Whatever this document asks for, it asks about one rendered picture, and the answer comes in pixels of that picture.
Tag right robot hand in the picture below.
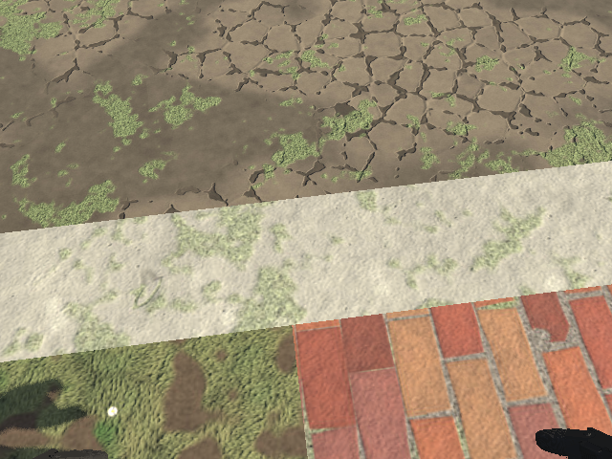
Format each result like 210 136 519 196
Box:
535 427 612 459

